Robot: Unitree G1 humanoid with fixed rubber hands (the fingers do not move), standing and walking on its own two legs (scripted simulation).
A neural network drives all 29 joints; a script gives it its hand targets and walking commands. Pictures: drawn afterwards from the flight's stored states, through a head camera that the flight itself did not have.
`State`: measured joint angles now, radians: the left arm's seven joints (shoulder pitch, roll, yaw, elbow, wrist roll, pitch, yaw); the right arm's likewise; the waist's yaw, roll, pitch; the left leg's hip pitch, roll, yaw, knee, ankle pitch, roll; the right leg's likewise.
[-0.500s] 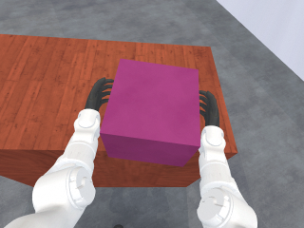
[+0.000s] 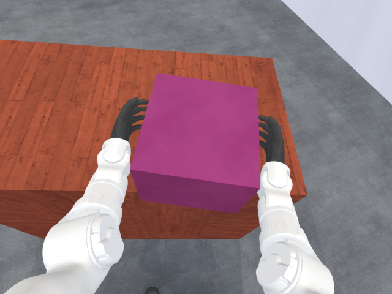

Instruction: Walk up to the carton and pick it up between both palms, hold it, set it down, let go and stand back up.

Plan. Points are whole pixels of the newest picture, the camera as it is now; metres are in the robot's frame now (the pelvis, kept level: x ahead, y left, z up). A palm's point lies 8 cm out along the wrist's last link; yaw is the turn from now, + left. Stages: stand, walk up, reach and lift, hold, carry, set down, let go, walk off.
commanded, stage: reach and lift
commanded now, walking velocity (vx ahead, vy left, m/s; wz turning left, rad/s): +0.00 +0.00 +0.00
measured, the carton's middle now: (197, 145) +0.44 -0.01 -0.02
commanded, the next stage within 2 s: none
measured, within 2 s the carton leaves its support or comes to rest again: leaves its support in 0.56 s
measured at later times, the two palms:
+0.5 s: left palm (120, 142) +0.42 +0.15 +0.02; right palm (274, 161) +0.39 -0.17 +0.02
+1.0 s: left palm (105, 145) +0.38 +0.16 +0.08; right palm (282, 164) +0.35 -0.16 +0.07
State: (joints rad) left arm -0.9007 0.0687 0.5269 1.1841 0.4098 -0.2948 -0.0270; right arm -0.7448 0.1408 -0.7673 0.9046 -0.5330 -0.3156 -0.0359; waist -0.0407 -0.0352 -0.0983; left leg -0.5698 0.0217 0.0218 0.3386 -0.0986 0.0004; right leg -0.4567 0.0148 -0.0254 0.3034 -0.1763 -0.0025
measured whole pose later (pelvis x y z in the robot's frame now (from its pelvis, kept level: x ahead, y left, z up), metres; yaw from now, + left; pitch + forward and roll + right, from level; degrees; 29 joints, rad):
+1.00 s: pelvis -0.03 +0.00 +0.01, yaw +0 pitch +8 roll -1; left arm -0.82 0.08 0.34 1.18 0.20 -0.18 0.03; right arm -0.67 0.05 -0.47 0.96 -0.27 -0.20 -0.10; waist -0.01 -0.01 -0.10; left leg -0.38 0.02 0.03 0.31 -0.07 0.01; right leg -0.26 0.02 -0.02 0.27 -0.14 0.00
